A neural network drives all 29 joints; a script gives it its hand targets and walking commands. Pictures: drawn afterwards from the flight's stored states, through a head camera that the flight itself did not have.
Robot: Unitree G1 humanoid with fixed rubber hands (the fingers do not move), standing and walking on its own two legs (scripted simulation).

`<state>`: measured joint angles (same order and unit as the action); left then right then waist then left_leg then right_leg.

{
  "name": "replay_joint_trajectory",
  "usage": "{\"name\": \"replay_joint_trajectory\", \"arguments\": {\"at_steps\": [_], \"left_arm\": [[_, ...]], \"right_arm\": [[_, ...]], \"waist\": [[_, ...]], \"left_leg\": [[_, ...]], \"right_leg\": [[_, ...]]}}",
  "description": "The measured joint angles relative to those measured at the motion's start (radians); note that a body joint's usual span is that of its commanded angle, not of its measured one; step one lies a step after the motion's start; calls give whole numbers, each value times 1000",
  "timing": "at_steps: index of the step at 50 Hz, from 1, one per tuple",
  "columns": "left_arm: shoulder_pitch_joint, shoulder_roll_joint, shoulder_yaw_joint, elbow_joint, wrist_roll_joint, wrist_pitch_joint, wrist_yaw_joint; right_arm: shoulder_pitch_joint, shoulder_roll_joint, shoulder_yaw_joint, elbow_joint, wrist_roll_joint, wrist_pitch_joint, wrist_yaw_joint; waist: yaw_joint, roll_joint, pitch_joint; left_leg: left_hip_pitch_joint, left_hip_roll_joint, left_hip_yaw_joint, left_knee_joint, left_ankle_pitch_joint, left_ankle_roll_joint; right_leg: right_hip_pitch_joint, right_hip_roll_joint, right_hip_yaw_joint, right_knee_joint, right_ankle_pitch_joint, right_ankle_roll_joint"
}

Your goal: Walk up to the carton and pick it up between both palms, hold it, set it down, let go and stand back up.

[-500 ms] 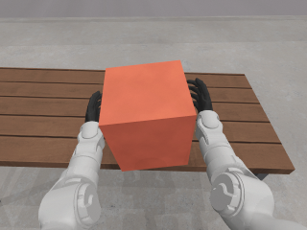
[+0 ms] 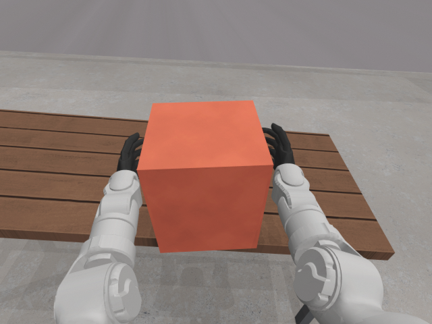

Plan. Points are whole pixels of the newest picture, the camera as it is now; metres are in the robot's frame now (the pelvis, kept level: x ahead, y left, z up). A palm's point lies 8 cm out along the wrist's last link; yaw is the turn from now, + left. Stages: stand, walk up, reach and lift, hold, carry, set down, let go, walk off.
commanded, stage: reach and lift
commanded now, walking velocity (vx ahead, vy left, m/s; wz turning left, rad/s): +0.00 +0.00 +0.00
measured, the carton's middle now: (206, 177) +0.42 +0.06 +0.09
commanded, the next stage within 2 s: hold in 1.98 s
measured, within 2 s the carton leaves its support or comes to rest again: neither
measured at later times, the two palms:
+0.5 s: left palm (119, 160) +0.37 +0.21 +0.16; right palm (281, 154) +0.40 -0.08 +0.18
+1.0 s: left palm (126, 145) +0.38 +0.20 +0.19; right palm (293, 147) +0.40 -0.10 +0.20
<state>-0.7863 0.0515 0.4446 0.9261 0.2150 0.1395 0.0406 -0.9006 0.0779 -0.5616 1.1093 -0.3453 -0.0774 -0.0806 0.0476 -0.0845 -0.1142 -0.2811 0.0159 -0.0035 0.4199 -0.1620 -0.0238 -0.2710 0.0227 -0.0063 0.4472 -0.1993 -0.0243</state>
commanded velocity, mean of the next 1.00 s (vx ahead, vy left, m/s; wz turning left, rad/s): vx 0.00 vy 0.00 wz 0.00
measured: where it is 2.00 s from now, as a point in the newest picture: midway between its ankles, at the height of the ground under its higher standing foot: outside the picture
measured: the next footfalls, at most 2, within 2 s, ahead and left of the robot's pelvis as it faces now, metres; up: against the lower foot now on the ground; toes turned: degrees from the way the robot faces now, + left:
none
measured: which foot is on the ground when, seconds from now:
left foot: down 0.00-1.00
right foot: down 0.00-1.00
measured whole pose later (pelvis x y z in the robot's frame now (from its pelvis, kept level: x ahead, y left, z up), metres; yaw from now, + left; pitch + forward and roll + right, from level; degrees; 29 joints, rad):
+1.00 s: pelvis +0.00 +0.00 +0.00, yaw +0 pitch -4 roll +0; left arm -0.83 0.07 0.34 0.68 0.22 0.50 0.06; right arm -0.94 0.03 -0.37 1.01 -0.08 0.17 -0.12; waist 0.02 -0.08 -0.08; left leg -0.17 0.02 0.00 0.39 -0.16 -0.02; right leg -0.15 0.02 -0.01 0.40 -0.18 -0.02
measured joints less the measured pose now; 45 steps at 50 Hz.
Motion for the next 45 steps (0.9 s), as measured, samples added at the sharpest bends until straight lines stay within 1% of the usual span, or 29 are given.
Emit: {"name": "replay_joint_trajectory", "arguments": {"at_steps": [5,9,12,18,21,28,36,45], "left_arm": [[-3,0,-38,-39,0,38,11],[4,0,-55,-64,0,68,16],[16,0,-63,-96,0,92,16],[52,0,-86,-205,0,139,15],[58,0,-87,-234,0,168,11],[52,1,-89,-246,0,244,4],[-7,5,-104,-246,0,311,17],[-44,11,-104,-242,3,350,20]], "right_arm": [[0,-2,0,-13,27,12,-2],[1,-3,15,-27,66,37,-2],[2,-7,51,-37,100,56,-6],[9,-12,144,-79,171,78,-17],[14,-14,171,-88,191,92,-24],[24,-16,182,-92,214,147,-34],[20,-32,182,-92,214,167,-35],[-22,-48,182,-97,229,222,-35]], "waist": [[0,1,0],[0,4,0],[0,5,3],[0,8,5],[0,10,13],[-2,5,29],[-14,0,29],[-30,6,29]], "left_leg": [[2,0,0,-4,0,0],[12,0,0,-13,0,0],[25,0,0,-20,0,0],[50,0,0,-27,-1,0],[74,0,0,-27,-3,0],[112,0,0,-27,0,4],[112,0,0,-27,10,5],[112,0,0,-27,9,7]], "right_leg": [[4,0,0,-8,1,0],[15,0,0,-18,2,0],[28,0,0,-26,2,0],[55,0,0,-36,3,0],[82,0,0,-42,4,0],[123,0,0,-49,13,2],[123,0,0,-49,22,2],[123,0,-1,-49,20,2]]}}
